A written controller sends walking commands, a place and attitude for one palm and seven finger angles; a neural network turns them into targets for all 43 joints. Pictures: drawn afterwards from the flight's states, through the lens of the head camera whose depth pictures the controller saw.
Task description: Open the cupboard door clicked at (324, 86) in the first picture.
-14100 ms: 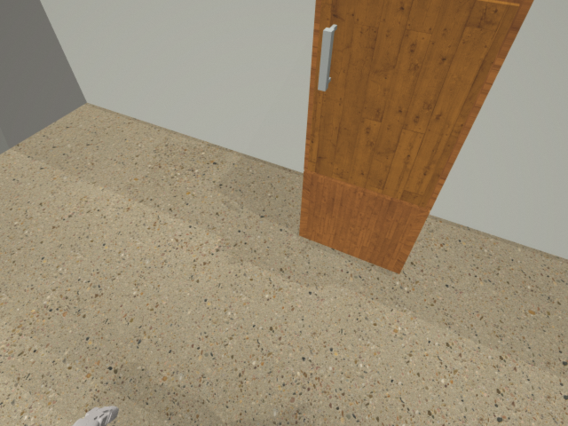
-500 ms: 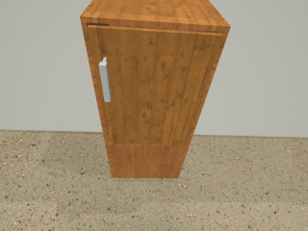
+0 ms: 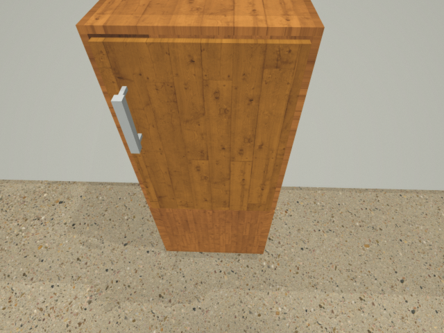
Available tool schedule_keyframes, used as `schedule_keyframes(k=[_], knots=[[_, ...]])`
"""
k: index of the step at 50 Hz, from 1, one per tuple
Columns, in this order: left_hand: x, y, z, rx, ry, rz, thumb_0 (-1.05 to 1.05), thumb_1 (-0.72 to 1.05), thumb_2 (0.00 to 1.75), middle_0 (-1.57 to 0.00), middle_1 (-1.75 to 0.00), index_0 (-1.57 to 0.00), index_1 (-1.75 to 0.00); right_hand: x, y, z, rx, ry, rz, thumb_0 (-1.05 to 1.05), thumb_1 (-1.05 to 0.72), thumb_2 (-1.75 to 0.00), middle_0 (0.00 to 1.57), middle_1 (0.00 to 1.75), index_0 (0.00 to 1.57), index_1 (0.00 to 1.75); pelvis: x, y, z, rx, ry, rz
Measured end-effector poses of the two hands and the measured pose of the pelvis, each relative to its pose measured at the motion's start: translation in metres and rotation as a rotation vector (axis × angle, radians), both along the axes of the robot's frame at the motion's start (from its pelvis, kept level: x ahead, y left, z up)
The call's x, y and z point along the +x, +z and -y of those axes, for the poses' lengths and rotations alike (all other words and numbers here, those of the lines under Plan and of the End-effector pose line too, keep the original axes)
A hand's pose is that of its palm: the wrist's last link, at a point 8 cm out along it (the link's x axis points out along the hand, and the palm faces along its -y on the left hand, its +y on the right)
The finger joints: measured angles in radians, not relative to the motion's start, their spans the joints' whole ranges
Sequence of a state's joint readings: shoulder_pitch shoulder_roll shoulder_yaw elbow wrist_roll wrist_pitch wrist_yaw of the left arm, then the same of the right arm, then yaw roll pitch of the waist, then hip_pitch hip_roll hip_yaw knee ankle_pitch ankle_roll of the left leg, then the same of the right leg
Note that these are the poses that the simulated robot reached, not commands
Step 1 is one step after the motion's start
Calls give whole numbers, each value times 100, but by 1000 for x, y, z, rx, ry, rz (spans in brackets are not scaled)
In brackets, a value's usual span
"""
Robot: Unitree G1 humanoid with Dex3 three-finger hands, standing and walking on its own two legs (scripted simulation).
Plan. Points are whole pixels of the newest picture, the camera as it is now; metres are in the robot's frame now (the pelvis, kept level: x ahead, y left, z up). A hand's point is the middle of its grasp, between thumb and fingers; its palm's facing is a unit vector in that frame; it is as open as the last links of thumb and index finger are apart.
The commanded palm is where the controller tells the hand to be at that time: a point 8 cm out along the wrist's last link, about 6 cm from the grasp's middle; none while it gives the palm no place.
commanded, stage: come to a stop and stand still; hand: left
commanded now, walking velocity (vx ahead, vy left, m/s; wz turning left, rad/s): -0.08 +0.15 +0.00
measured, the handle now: (130, 121) +0.54 +0.24 +0.07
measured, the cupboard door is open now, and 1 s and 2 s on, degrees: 0 0 0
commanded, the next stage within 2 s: look again from close up in 0.64 s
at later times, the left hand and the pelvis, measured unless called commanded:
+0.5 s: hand out of the picture +0.00 +0.22 -0.17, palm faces +0.04 -0.97 -0.23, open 7.4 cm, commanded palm none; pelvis -0.01 +0.04 +0.00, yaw -1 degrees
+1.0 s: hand out of the picture +0.02 +0.23 -0.17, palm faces -0.01 -0.97 -0.23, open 7.4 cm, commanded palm none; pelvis -0.04 +0.05 -0.01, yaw +0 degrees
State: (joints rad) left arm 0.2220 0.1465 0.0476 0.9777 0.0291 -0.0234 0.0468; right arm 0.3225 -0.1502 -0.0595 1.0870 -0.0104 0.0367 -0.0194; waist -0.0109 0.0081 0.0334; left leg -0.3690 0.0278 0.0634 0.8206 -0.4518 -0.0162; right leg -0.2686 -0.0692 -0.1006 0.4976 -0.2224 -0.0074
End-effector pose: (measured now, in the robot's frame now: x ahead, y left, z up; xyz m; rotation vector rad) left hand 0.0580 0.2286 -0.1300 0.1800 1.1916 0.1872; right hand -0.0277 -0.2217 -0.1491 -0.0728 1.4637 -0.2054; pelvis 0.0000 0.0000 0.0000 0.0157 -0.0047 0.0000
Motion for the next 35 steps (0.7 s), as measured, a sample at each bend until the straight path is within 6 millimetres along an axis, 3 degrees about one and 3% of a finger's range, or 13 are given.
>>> schedule_keyframes(k=[7, 10, 13, 19, 24, 30, 35], knots=[[-26, -13, -19, -17, 29, -82, 0, 93, 90, -21, -30, -20, -29, 83, 11, 7, -71, 90, 180, 0, -91, -90, 20, 30, 20, 29, -5, -3, -15, -4, 4, -8], [-39, -27, -34, -35, 47, -119, 0, 92, 90, -21, -30, -20, -29, 103, 15, -1, -104, 117, 248, 0, -91, -90, 20, 30, 20, 29, -6, -11, -27, -13, 5, -6], [-48, -29, -45, -41, 56, -155, 0, 91, 90, -20, -30, -20, -29, 111, 21, -14, -108, 138, 273, 0, -91, -90, 20, 30, 20, 29, -8, -9, -35, -9, -4, -2], [-59, -19, -51, -36, 48, -180, 1, 91, 90, -20, -30, -20, -29, 108, 20, -38, -63, 143, 270, 0, -91, -90, 20, 30, 20, 29, -10, -2, -42, -6, -7, -11], [-63, -14, -45, -19, 32, -176, 1, 91, 90, -20, -30, -20, -29, 90, 4, -48, -5, 109, 246, 0, -91, -90, 20, 30, 20, 30, -12, -5, -41, 15, -13, -11], [-67, -7, -33, -25, 3, -173, 1, 91, 90, -20, -30, -20, -29, 61, 2, -36, -13, 61, 194, -2, -94, -90, 21, 30, 21, 30, -14, 0, -41, -3, -13, 5], [-60, -10, -39, -15, -24, -115, 1, 91, 90, -21, -30, -20, -29, 38, 7, -21, -53, 85, 182, -1, -93, -90, 21, 30, 21, 30, -18, -3, -37, -10, 3, 6]])
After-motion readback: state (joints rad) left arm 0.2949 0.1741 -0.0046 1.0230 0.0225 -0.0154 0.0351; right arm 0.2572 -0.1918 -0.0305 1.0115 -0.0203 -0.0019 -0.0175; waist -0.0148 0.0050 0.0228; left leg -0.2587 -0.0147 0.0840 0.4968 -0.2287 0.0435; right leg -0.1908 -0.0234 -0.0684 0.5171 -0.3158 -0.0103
